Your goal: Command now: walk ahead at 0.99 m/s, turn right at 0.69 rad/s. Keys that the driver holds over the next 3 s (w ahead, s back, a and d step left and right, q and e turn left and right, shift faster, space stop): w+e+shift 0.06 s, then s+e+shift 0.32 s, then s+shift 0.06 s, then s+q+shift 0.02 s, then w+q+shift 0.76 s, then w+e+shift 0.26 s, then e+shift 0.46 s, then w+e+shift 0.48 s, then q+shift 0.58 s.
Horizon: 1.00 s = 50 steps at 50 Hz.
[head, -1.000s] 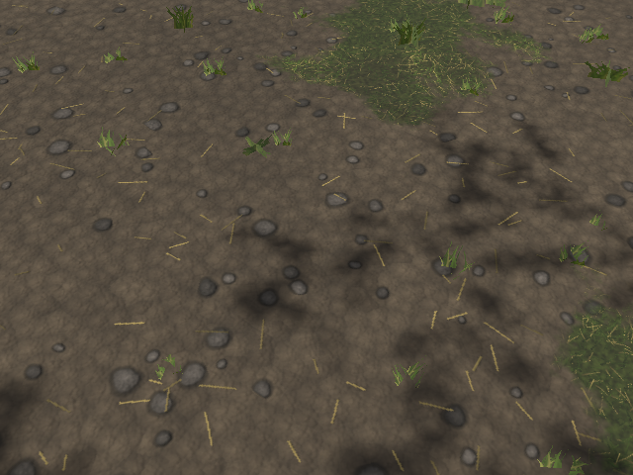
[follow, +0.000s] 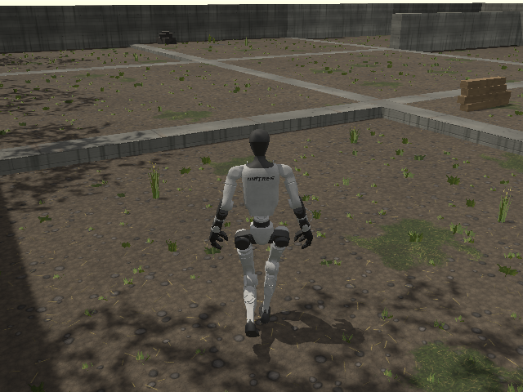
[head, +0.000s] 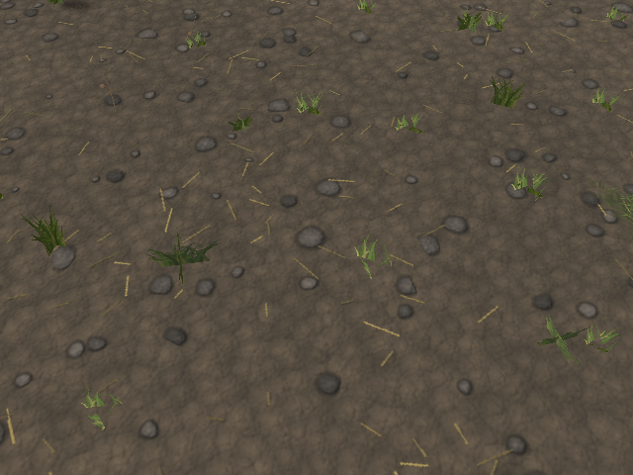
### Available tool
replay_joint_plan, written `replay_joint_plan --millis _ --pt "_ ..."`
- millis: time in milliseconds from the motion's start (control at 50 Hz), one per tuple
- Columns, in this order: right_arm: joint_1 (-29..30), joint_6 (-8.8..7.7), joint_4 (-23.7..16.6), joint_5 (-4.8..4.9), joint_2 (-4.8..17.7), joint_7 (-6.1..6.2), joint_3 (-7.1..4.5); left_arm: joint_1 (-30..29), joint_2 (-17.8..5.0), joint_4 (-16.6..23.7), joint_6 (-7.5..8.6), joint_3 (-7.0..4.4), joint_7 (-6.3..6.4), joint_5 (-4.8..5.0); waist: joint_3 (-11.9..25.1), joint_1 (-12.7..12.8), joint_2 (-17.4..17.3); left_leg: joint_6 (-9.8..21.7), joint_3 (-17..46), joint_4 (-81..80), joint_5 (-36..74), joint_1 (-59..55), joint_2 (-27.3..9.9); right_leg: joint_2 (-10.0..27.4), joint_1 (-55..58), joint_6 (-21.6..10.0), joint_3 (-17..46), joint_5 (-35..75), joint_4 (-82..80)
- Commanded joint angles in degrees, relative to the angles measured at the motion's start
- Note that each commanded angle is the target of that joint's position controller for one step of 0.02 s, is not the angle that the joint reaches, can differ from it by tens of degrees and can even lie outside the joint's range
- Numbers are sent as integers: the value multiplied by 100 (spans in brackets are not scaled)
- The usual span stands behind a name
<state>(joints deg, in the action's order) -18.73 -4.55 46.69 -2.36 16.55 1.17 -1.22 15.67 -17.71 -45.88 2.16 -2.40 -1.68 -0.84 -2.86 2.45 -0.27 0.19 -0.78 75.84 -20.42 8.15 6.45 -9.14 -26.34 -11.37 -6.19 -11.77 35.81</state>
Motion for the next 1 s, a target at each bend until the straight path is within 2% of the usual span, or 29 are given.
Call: replay_joint_plan --millis 20,60,100,140,160,200,240,260,280,300,320,340,380,420,460,500,520,560,580,620,640,660,680,700,720,740,800,840,1000 --pt "710 -378 -1108 -67 643 -138 72 917 -604 -32 -29 -268 84 -2 455 -67 -613 99 911 914 368 3703 -716 2153 2842 -1142 4682 -1831 -2460" --pt "765 -130 -1199 -256 508 -166 160 809 -589 -87 117 -210 135 -4 -161 -470 -675 -69 758 199 216 3135 -986 1595 1287 -903 3827 -1123 -2605" --pt "988 26 -1361 -205 470 -160 221 681 -804 -52 258 -233 98 30 -636 -620 -544 -284 316 -998 277 2540 -1052 1212 170 -815 2998 1801 -2585" --pt "1447 -19 -1564 -74 269 -160 303 707 -908 -110 278 -296 84 65 -583 -485 -312 -350 -67 -2527 1150 1803 -786 714 -171 -427 2163 4512 -2099" --pt "2082 -300 -1833 126 172 -61 249 736 -378 93 328 -190 184 414 -403 -100 -376 -369 66 -3450 1613 1466 -312 344 -360 -25 2177 3618 -1846" --pt "2028 -385 -1885 195 193 30 140 1188 -820 -132 175 -324 287 414 335 66 155 -415 30 -4676 2788 481 328 196 81 514 2431 2917 -1409" --pt "1858 -339 -1981 318 421 98 -27 1119 -747 -98 24 -339 362 352 625 -120 626 -420 224 -5194 3381 -197 391 46 332 950 2586 2641 -562" --pt "1412 -310 -1939 271 481 129 -100 804 -680 49 -24 -336 387 382 911 -488 757 -380 305 -5532 4000 -868 245 -114 305 1203 2554 2521 173" --pt "376 -253 -1679 139 613 163 -191 469 -568 270 -57 -310 419 341 1534 -1017 775 -130 762 -5562 4892 -2007 -446 -307 40 1478 2359 1535 1569" --pt "-483 -154 -1435 27 736 177 -169 697 150 500 -143 -98 450 73 2530 -1053 -181 429 2009 -4511 7752 -3314 -2183 -575 -698 1602 1786 -3148 3465" --pt "-369 -89 -1548 -228 524 55 -35 1965 104 545 -136 -35 388 154 3482 -396 -1159 1447 3496 -3885 9809 -3537 -3705 -306 -873 1711 2209 -3945 5252" --pt "140 -17 -1482 27 742 -9 -191 2204 -404 634 -201 -85 280 252 3623 -200 -1537 2142 4010 -4150 8183 -3436 -4083 239 -1439 1881 1971 -3190 6229" --pt "1163 155 -1720 110 234 177 -104 1042 -818 779 -374 -252 350 278 2266 -231 -543 1793 2603 -4830 5815 -1639 -3046 887 -1721 1961 1419 -2170 5988" --pt "1557 282 -1577 86 255 226 -47 605 -600 922 -555 -215 475 228 1132 -48 -137 1471 1636 -5255 6088 311 -2327 890 -963 1975 1260 -1980 5068" --pt "1287 328 -1193 51 580 238 -161 596 -89 1063 -503 -70 514 127 1171 29 -350 1500 1094 -5392 6919 483 -2018 709 -515 1912 1076 -1708 3961" --pt "1239 359 -1080 72 673 151 -183 644 48 1007 -414 24 442 124 1729 90 -293 1551 1043 -5684 4973 614 -1975 793 101 1763 913 -1091 3094" --pt "1415 363 -1069 165 590 60 -168 657 103 957 -410 69 374 109 1750 156 -343 1469 936 -5910 3050 1028 -1792 904 614 1608 872 -956 2369" --pt "1350 363 -991 454 848 -86 -283 368 -86 1103 -373 47 226 41 1336 48 -1017 1366 1336 -6502 55 1659 -1644 847 1210 1401 655 -1016 1286" --pt "1337 360 -993 480 947 -92 -322 284 -308 1157 -336 -16 175 68 1099 94 -1169 1303 1565 -6595 -604 1851 -1708 834 1411 1292 651 -1062 796" --pt "1128 372 -954 483 972 -73 -355 554 -514 1012 -248 -105 156 102 704 307 -942 1002 1807 -6535 -1507 2403 -1627 753 2224 1001 432 -662 -425" --pt "1128 358 -1010 456 817 -73 -327 1007 -608 855 -229 -140 197 36 530 554 -870 496 1653 -6320 -1570 3129 -1245 807 3080 830 379 -794 -978" --pt "1117 318 -1079 474 249 -118 -208 1411 -810 745 -193 -214 269 33 562 659 345 82 1127 -4270 -1432 4121 -628 2010 3894 610 1782 -1791 -1664" --pt "1158 192 -1298 505 -105 -143 -165 924 -1239 957 -123 -290 273 -45 300 360 1459 24 790 -2454 -621 5277 -276 3430 3313 158 3663 -3331 -2175" --pt "1365 108 -1475 541 426 -120 -292 603 -1264 1039 44 -337 290 -112 162 284 1296 99 1312 -1700 -122 5535 -638 3668 2589 -193 4159 -3988 -2628" --pt "1268 282 -1353 -59 489 -204 -350 99 -975 1194 8 -191 278 -283 -101 11 989 39 1301 -1575 476 5070 -443 3206 2076 257 3521 -3816 -2934" --pt "876 377 -1161 -92 585 -288 -429 -289 -795 1201 48 -155 249 -217 -218 -307 1041 -97 1072 -1347 916 4781 -449 2822 1846 502 2730 -2926 -2992" --pt "316 557 -849 -3 694 -526 -522 -289 -596 1127 181 -117 238 -106 -57 -470 723 -311 472 -541 1475 4099 -699 2387 1637 654 1253 -1664 -3037" --pt "610 588 -964 55 578 -581 -498 69 -618 967 247 -165 232 -135 -135 -307 539 -286 426 -471 1601 4365 -828 2472 1957 626 896 -1533 -3030" --pt "1939 610 -1431 11 381 -799 -342 824 -708 355 322 -307 305 -217 -726 169 630 306 -234 -2056 1164 4678 -1367 2793 3251 612 -293 -863 -3193"
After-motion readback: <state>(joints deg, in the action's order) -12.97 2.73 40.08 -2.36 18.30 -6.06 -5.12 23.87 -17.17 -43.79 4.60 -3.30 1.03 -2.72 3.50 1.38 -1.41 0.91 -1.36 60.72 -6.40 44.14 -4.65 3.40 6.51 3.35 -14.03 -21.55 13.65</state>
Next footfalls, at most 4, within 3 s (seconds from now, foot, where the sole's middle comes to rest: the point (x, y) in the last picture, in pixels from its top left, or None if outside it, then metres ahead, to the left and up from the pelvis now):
0.30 left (287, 442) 0.53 0.10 -0.74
0.66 right None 0.34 -0.08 -0.74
1.12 left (283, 345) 0.75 0.13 -0.74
1.60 right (318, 189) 1.25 0.06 -0.74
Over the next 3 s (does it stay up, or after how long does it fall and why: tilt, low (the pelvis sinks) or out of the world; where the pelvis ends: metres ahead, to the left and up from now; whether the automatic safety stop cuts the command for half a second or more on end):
stays up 1.60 -0.24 0.03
